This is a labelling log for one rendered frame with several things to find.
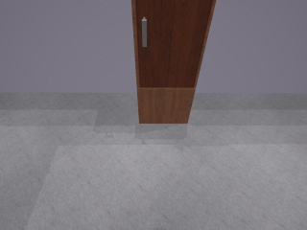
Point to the cupboard door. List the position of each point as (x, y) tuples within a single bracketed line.
[(176, 31)]

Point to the handle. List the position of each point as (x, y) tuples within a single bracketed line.
[(144, 32)]

